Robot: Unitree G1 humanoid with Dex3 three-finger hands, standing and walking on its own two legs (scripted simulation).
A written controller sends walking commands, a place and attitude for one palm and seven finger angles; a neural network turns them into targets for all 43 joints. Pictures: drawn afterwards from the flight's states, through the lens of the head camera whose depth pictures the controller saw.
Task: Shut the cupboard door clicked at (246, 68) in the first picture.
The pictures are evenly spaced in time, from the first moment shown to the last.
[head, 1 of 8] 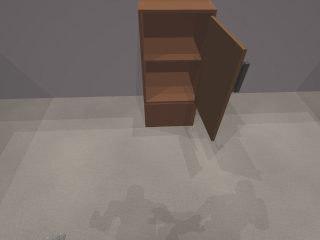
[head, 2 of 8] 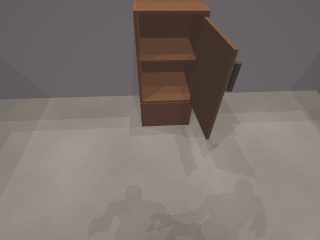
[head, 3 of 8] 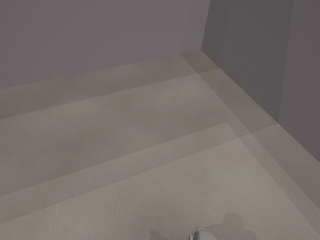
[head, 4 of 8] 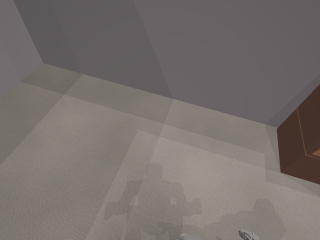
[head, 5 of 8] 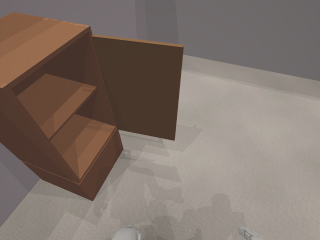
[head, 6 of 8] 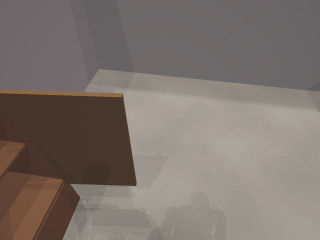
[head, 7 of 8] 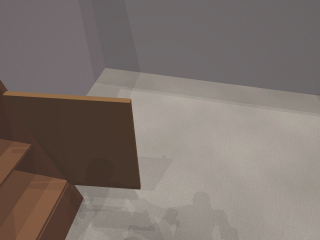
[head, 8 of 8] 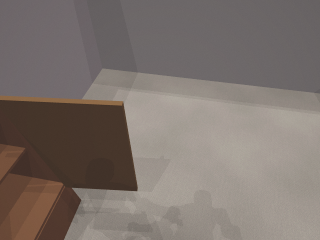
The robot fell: no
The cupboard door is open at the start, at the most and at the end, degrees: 97 97 97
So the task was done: no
